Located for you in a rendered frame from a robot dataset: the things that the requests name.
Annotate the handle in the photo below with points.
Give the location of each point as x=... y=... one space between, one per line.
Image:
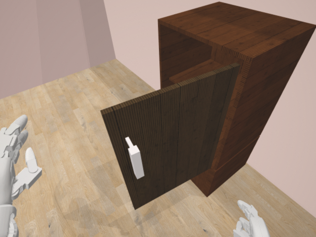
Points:
x=135 y=157

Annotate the robot right hand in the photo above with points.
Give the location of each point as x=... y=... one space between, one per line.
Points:
x=255 y=227

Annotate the robot left hand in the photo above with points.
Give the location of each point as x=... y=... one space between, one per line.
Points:
x=11 y=141

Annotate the robot left forearm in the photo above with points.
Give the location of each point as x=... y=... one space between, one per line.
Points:
x=8 y=226

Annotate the cupboard door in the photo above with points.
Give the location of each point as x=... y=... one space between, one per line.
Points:
x=176 y=129

